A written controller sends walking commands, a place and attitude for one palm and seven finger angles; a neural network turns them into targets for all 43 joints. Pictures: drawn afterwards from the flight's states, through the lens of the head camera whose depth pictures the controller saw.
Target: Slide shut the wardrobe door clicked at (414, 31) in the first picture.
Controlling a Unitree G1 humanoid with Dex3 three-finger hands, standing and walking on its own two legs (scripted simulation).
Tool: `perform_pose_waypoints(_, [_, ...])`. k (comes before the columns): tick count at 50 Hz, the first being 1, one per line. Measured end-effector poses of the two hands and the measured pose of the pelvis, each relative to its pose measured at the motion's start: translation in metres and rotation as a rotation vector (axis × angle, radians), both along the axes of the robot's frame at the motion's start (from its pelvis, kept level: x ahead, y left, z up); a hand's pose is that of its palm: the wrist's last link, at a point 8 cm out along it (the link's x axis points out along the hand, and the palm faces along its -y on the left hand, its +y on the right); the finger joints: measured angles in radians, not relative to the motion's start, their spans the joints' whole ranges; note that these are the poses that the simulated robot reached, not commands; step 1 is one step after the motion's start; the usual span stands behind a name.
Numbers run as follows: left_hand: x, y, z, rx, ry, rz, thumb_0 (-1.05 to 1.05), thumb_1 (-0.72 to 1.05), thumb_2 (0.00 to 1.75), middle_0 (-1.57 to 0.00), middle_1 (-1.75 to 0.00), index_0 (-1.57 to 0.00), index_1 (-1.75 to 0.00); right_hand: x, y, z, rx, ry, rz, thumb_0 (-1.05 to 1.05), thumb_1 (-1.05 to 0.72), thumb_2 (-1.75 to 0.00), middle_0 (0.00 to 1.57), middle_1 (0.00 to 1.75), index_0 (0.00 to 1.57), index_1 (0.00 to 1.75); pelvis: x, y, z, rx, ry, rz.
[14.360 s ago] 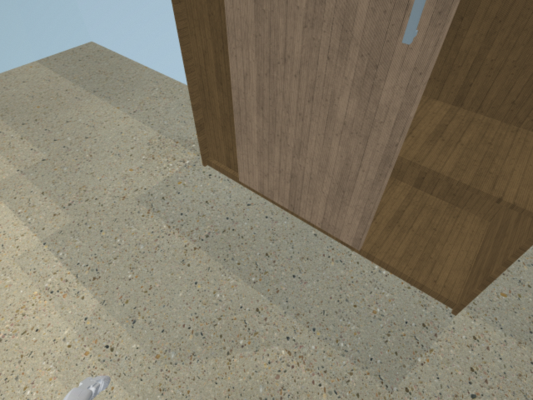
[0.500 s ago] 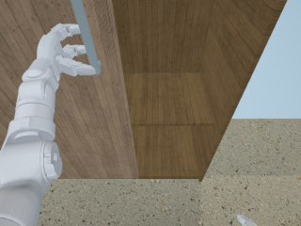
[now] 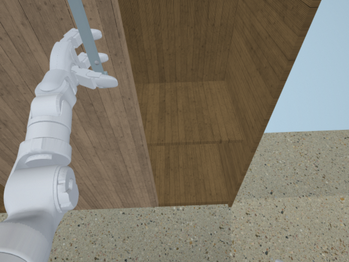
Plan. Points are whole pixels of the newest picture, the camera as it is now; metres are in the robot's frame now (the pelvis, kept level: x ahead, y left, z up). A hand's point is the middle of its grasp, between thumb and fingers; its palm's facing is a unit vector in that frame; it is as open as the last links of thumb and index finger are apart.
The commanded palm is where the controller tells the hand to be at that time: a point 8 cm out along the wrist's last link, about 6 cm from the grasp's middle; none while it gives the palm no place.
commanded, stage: slide the fingers in behind the handle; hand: left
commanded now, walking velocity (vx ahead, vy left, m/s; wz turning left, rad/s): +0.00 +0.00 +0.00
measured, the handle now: (91, 40) +0.52 +0.18 +0.27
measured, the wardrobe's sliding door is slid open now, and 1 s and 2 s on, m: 0.41 0.41 0.41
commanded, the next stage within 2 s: grip the handle and tug to test in 0.66 s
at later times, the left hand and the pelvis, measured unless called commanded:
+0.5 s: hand (99, 61) +0.47 +0.16 +0.25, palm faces +0.05 -1.00 +0.00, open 14.0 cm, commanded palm +0.44 +0.21 +0.24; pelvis +0.00 +0.00 +0.00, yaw +1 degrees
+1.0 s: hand (98, 61) +0.47 +0.16 +0.25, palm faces +0.04 -1.00 +0.00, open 12.6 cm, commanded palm +0.44 +0.21 +0.24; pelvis +0.00 +0.00 +0.00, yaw +0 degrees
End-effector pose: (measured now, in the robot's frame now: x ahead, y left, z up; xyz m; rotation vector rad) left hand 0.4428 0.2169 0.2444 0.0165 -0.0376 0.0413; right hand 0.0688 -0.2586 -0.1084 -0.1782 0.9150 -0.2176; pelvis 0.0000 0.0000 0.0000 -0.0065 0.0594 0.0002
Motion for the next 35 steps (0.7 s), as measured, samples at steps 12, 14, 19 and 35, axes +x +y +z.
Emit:
perform_pose_waypoints(12, [-0.004,-0.008,0.004,-0.004,0.01,0.004,-0.01,-0.5,0.29,-0.3,-1.2,-0.28,-1.2,0.015,0.001,0.002,0.002,-0.03,0.012,0.02,-0.91,-0.9,0.2,0.3,0.2,0.3,0.0,-0.002,0.0,-0.001,-0.009,0.002])
perform_pose_waypoints(14, [-0.004,-0.007,0.002,-0.008,0.02,0.009,-0.01,-0.5,0.29,-0.3,-1.2,-0.28,-1.2,0.018,0.001,0.002,0.003,-0.034,0.018,0.02,-0.91,-0.9,0.2,0.3,0.2,0.3,-0.001,-0.003,0.0,0.0,-0.007,0.005])
perform_pose_waypoints(19, [-0.003,-0.008,0.001,0.0,0.016,0.009,-0.01,-0.5,0.29,-0.3,-1.2,-0.29,-1.2,0.02,0.0,0.003,-0.003,-0.036,0.024,0.01,-0.91,-0.9,0.2,0.3,0.2,0.3,-0.002,-0.004,0.0,0.0,-0.005,0.01])
perform_pose_waypoints(35, [0.003,-0.006,0.005,-0.029,0.004,-0.002,-0.01,-0.5,0.29,-0.31,-1.21,-0.3,-1.2,0.006,-0.002,0.0,-0.005,0.004,0.004,0.02,-0.91,-0.9,0.2,0.3,0.2,0.3,0.001,-0.002,0.0,0.0,-0.001,0.006])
